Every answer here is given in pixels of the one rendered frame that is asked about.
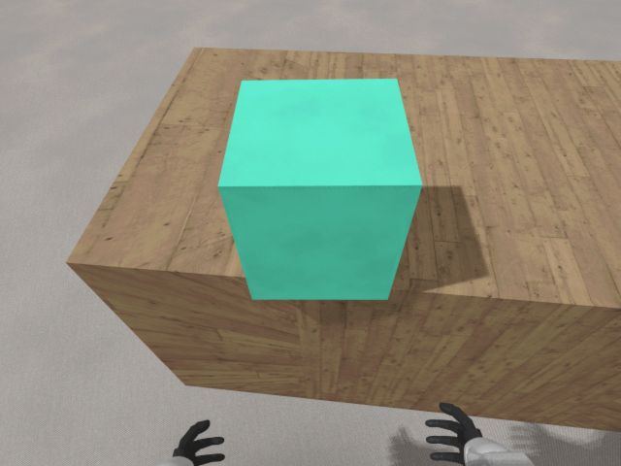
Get carton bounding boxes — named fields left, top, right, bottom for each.
left=218, top=79, right=422, bottom=300

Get right robot forearm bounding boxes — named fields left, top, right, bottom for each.
left=464, top=437, right=535, bottom=466

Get robot right hand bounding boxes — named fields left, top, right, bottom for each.
left=425, top=403, right=483, bottom=466

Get robot left hand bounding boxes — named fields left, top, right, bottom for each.
left=173, top=420, right=225, bottom=466

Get pedestal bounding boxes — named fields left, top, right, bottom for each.
left=66, top=48, right=621, bottom=432

